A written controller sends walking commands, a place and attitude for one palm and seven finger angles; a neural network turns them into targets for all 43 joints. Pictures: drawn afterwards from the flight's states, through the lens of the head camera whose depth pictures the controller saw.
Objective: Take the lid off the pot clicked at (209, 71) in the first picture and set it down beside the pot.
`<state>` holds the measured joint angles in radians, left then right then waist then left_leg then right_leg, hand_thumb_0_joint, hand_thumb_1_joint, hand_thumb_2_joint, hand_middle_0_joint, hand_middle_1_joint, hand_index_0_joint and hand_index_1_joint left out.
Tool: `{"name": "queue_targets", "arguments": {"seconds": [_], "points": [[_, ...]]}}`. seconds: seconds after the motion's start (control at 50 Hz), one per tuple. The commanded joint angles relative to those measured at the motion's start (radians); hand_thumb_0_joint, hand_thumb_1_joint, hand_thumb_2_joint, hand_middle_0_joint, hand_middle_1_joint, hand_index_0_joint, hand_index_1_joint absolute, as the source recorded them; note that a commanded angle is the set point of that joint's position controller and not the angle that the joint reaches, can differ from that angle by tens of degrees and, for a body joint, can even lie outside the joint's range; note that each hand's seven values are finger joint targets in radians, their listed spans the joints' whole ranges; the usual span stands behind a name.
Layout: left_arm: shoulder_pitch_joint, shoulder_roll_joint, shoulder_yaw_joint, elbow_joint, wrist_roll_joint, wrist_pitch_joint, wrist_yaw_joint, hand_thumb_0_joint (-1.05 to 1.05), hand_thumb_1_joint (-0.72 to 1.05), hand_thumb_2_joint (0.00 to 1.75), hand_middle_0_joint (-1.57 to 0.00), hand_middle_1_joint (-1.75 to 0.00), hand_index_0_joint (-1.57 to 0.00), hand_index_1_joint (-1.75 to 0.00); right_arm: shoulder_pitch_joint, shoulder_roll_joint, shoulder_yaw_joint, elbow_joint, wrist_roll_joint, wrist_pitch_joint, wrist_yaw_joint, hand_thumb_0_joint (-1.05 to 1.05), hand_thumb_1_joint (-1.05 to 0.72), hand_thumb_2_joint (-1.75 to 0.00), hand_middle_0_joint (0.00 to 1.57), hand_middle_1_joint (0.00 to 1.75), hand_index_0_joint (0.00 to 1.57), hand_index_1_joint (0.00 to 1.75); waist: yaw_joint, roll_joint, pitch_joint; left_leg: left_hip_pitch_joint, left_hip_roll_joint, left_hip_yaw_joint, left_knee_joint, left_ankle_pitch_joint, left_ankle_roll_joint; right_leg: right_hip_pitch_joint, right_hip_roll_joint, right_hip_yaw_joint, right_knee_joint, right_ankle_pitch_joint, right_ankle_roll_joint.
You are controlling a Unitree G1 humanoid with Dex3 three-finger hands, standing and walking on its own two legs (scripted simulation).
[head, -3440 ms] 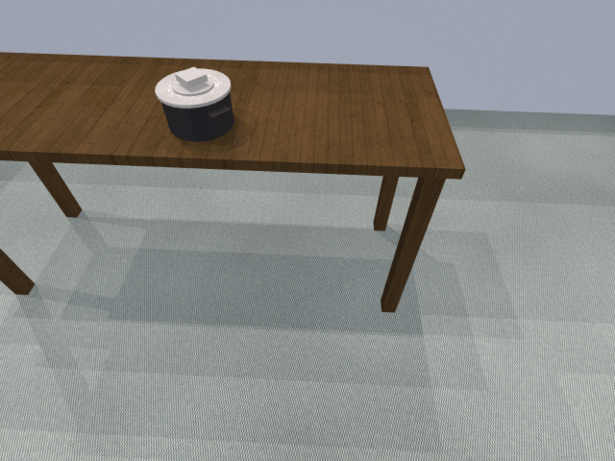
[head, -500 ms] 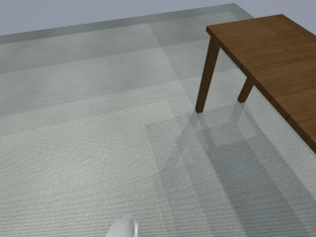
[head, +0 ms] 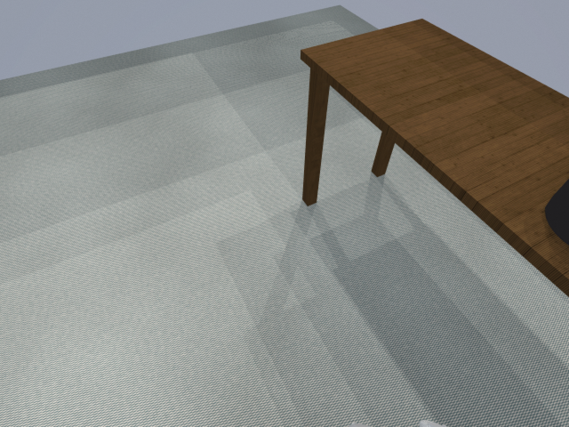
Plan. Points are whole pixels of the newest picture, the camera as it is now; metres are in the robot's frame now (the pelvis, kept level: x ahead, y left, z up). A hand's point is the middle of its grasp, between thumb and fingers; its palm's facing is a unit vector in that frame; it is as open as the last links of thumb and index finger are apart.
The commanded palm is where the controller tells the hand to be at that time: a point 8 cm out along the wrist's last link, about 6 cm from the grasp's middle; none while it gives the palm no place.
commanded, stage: turn to face it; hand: left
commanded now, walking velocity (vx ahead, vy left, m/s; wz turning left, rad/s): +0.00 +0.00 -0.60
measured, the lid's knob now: out of the picture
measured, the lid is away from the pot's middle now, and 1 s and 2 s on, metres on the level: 0.00 0.00 0.00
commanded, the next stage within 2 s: take the last steps up to it in 1.52 s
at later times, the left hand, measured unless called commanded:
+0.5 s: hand (188, 422) +0.14 +0.17 -0.16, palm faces -0.25 -0.94 -0.22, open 7.4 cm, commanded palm none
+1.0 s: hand (240, 384) +0.20 +0.10 -0.16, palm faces -0.58 -0.77 -0.26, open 7.4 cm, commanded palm none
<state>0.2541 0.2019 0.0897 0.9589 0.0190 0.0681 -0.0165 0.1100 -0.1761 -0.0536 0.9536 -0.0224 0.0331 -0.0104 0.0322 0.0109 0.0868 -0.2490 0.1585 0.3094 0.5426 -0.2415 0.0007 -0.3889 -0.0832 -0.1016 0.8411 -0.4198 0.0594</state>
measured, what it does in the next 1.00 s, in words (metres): steps on the spot, turning right: right foot, then left foot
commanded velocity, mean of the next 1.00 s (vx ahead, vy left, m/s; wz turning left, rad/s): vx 0.00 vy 0.00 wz -0.60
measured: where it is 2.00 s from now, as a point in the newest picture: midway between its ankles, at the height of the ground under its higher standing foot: outside the picture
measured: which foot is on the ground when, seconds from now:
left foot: down 0.00-0.06, up 0.08-0.50, down 0.52-0.94, up 0.96-1.00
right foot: up 0.00-0.04, down 0.06-0.52, up 0.54-0.92, down 0.94-1.00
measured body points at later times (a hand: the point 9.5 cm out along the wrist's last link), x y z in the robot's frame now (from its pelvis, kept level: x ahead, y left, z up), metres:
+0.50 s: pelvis +0.00 +0.00 +0.00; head +0.05 +0.00 +0.45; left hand +0.16 +0.22 -0.15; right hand +0.02 -0.28 -0.13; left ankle +0.02 +0.13 -0.73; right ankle +0.02 -0.12 -0.73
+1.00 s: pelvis -0.01 +0.00 -0.01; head +0.02 -0.04 +0.44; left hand +0.23 +0.14 -0.14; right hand -0.14 -0.23 -0.16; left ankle +0.02 +0.13 -0.70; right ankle -0.09 -0.09 -0.73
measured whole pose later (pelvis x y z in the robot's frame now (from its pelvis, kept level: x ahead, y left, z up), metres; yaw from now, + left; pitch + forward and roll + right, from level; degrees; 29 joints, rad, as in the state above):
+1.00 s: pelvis -0.01 +0.00 -0.01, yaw -36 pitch +1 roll -1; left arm 0.12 0.23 0.06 0.88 0.01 0.03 -0.02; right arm 0.24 -0.26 -0.06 0.93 -0.02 0.06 -0.02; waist -0.03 0.06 0.10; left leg -0.36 0.16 0.15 0.93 -0.53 -0.06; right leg -0.30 -0.01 -0.06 0.62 -0.32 -0.02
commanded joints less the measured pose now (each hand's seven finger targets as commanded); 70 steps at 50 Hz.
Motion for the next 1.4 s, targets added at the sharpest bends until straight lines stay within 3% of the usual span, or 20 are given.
{"name": "queue_targets", "arguments": {"seconds": [0.0,0.04,0.08,0.18,0.38,0.46,0.48,0.5,0.52,0.62,0.78,0.88,0.9,0.92,0.94,1.04,1.24,1.26,1.3,1.38], "points": [[0.127,0.087,0.021,-0.059,0.008,-0.035,0.005,0.0,0.9,0.9,-0.2,-0.3,-0.2,-0.3,-0.007,-0.179,-0.057,-0.069,0.003,-0.011,-0.003,0.0,-0.9,-0.9,0.2,0.3,0.2,0.3,0.029,0.044,-0.127,-0.04,0.19,-0.099,0.004,-0.051,0.031,0.202,0.027,-0.014,-0.304,0.191,-0.03],[0.146,0.29,0.048,-0.072,0.015,-0.057,0.03,0.0,0.9,0.9,-0.2,-0.3,-0.2,-0.3,-0.02,-0.07,-0.027,-0.138,0.005,0.0,0.011,0.0,-0.9,-0.9,0.2,0.3,0.2,0.3,0.062,-0.427,-0.087,-0.373,-0.043,-0.138,0.514,-0.401,-0.076,0.235,-0.331,0.572,-0.6,0.422,-0.211],[0.088,0.249,0.045,-0.094,0.005,-0.051,0.04,0.0,0.9,0.9,-0.2,-0.3,-0.2,-0.3,-0.047,-0.109,-0.036,-0.135,0.009,0.009,0.006,0.0,-0.9,-0.9,0.2,0.3,0.2,0.3,0.036,-0.219,-0.073,-0.371,-0.026,-0.288,0.634,-0.278,-0.052,0.167,-0.27,0.482,-0.599,0.262,-0.247],[-0.045,0.197,0.022,-0.134,-0.001,-0.06,0.03,0.0,0.9,0.9,-0.2,-0.3,-0.2,-0.3,0.046,-0.136,-0.035,-0.084,0.002,0.001,0.003,0.0,-0.9,-0.9,0.2,0.3,0.2,0.3,-0.026,-0.131,-0.131,-0.305,-0.049,-0.297,0.561,-0.095,-0.087,0.211,-0.137,0.332,-0.529,0.374,-0.197],[-0.033,0.242,0.034,-0.13,0.005,-0.041,0.023,0.0,0.9,0.9,-0.2,-0.3,-0.2,-0.3,0.026,-0.138,-0.019,-0.124,0.018,-0.012,-0.015,0.0,-0.9,-0.9,0.2,0.3,0.2,0.3,0.007,-0.148,-0.147,-0.168,-0.115,-0.303,0.232,-0.206,-0.077,0.226,-0.136,0.506,-0.498,0.46,-0.252],[-0.113,0.227,0.03,-0.149,-0.006,-0.03,0.02,0.0,0.9,0.9,-0.2,-0.3,-0.2,-0.3,0.162,-0.145,-0.02,-0.091,0.025,-0.028,-0.027,0.0,-0.9,-0.9,0.2,0.3,0.2,0.3,-0.06,-0.135,-0.191,0.098,-0.133,-0.287,-0.12,-0.034,-0.051,0.109,-0.056,0.492,-0.403,0.457,-0.164],[-0.121,0.186,0.023,-0.167,-0.015,-0.028,0.016,0.0,0.9,0.9,-0.2,-0.3,-0.2,-0.3,0.199,-0.195,-0.028,-0.089,0.02,-0.038,-0.033,0.0,-0.9,-0.9,0.2,0.3,0.2,0.3,-0.082,-0.02,-0.21,0.233,-0.02,-0.402,-0.238,-0.025,-0.012,-0.024,0.034,0.409,-0.295,0.326,-0.106],[-0.116,0.129,0.012,-0.19,-0.021,-0.027,0.004,0.0,0.9,0.9,-0.2,-0.3,-0.2,-0.3,0.169,-0.291,-0.043,-0.115,0.009,-0.038,-0.032,0.0,-0.9,-0.9,0.2,0.3,0.2,0.3,-0.069,0.284,-0.171,0.276,0.233,-0.662,-0.329,0.043,0.066,-0.227,0.174,0.236,-0.082,-0.037,-0.036],[-0.147,0.164,0.017,-0.191,-0.001,-0.026,0.002,0.0,0.9,0.9,-0.2,-0.3,-0.2,-0.3,0.145,-0.301,-0.04,-0.132,0.006,-0.03,-0.032,0.0,-0.9,-0.9,0.2,0.3,0.2,0.3,-0.076,0.241,-0.114,0.165,0.328,-0.681,-0.314,0.132,0.143,-0.232,0.128,0.182,0.131,-0.149,-0.013],[-0.097,0.142,0.019,-0.134,0.001,-0.009,-0.021,0.0,0.9,0.9,-0.2,-0.3,-0.2,-0.3,0.055,-0.195,-0.012,-0.155,0.002,-0.039,-0.034,0.0,-0.9,-0.9,0.2,0.3,0.2,0.3,-0.02,0.139,-0.076,0.13,0.124,-0.321,-0.228,0.363,0.106,-0.214,0.081,0.138,0.364,0.031,0.022],[-0.199,0.104,-0.003,-0.169,-0.004,-0.009,-0.024,0.0,0.9,0.9,-0.2,-0.3,-0.2,-0.3,0.174,-0.229,-0.038,-0.102,-0.001,-0.034,-0.02,0.0,-0.9,-0.9,0.2,0.3,0.2,0.3,-0.085,0.194,-0.105,0.218,0.191,-0.241,-0.17,0.462,0.131,-0.094,0.037,0.035,0.005,-0.025,0.013],[-0.095,0.134,0.001,-0.142,-0.003,-0.037,-0.02,0.0,0.9,0.9,-0.2,-0.3,-0.2,-0.3,0.161,-0.25,-0.05,-0.092,0.004,-0.029,-0.008,0.0,-0.9,-0.9,0.2,0.3,0.2,0.3,-0.03,0.145,-0.165,0.124,0.172,-0.144,0.044,0.409,0.037,0.194,0.074,-0.009,-0.374,0.188,-0.04],[-0.004,0.215,0.016,-0.115,0.004,-0.054,-0.01,0.0,0.9,0.9,-0.2,-0.3,-0.2,-0.3,0.167,-0.212,-0.042,-0.104,0.015,-0.026,-0.001,0.0,-0.9,-0.9,0.2,0.3,0.2,0.3,0.014,-0.037,-0.228,-0.051,0.129,-0.107,0.239,0.224,-0.023,0.418,-0.048,0.143,-0.474,0.381,-0.092],[0.077,0.335,0.046,-0.092,0.007,-0.06,0.011,0.0,0.9,0.9,-0.2,-0.3,-0.2,-0.3,0.087,-0.126,-0.014,-0.164,0.014,-0.024,0.004,0.0,-0.9,-0.9,0.2,0.3,0.2,0.3,0.059,-0.329,-0.21,-0.356,-0.032,-0.099,0.493,-0.37,-0.079,0.516,-0.304,0.502,-0.484,0.796,-0.214],[0.111,0.34,0.049,-0.09,-0.012,-0.057,0.026,0.0,0.9,0.9,-0.2,-0.3,-0.2,-0.3,0.058,-0.146,-0.014,-0.181,0.014,-0.012,-0.012,0.0,-0.9,-0.9,0.2,0.3,0.2,0.3,0.07,-0.269,-0.216,-0.379,-0.028,-0.26,0.621,-0.424,-0.074,0.447,-0.366,0.508,-0.463,0.905,-0.3],[-0.108,0.224,0.02,-0.149,-0.001,-0.049,0.032,0.0,0.9,0.9,-0.2,-0.3,-0.2,-0.3,0.079,-0.155,-0.025,-0.124,0.01,-0.001,-0.009,0.0,-0.9,-0.9,0.2,0.3,0.2,0.3,-0.034,-0.156,-0.116,-0.276,-0.027,-0.283,0.552,-0.194,-0.094,0.22,-0.156,0.306,-0.473,0.621,-0.243],[-0.119,0.234,0.024,-0.147,-0.002,-0.035,0.022,0.0,0.9,0.9,-0.2,-0.3,-0.2,-0.3,0.172,-0.138,-0.019,-0.105,0.02,-0.029,-0.017,0.0,-0.9,-0.9,0.2,0.3,0.2,0.3,-0.063,-0.18,-0.167,0.023,-0.127,-0.238,-0.004,-0.03,-0.073,0.134,-0.083,0.396,-0.373,0.5,-0.185],[-0.123,0.203,0.018,-0.153,-0.01,-0.031,0.02,0.0,0.9,0.9,-0.2,-0.3,-0.2,-0.3,0.205,-0.168,-0.022,-0.098,0.019,-0.038,-0.021,0.0,-0.9,-0.9,0.2,0.3,0.2,0.3,-0.08,-0.099,-0.183,0.14,-0.086,-0.281,-0.132,0.032,-0.056,0.059,-0.028,0.363,-0.296,0.434,-0.139],[-0.094,0.124,0.003,-0.177,-0.011,-0.028,0.011,0.0,0.9,0.9,-0.2,-0.3,-0.2,-0.3,0.208,-0.312,-0.043,-0.117,0.004,-0.041,-0.024,0.0,-0.9,-0.9,0.2,0.3,0.2,0.3,-0.074,0.309,-0.158,0.203,0.31,-0.67,-0.277,0.253,0.122,-0.196,0.14,0.146,0.105,-0.186,-0.028],[-0.076,0.142,0.016,-0.119,0.004,-0.02,0.001,0.0,0.9,0.9,-0.2,-0.3,-0.2,-0.3,0.102,-0.194,-0.004,-0.14,-0.006,-0.043,-0.032,0.0,-0.9,-0.9,0.2,0.3,0.2,0.3,-0.029,0.152,-0.067,0.066,0.161,-0.425,-0.249,0.335,0.124,-0.175,0.071,0.171,0.361,-0.02,-0.015]]}}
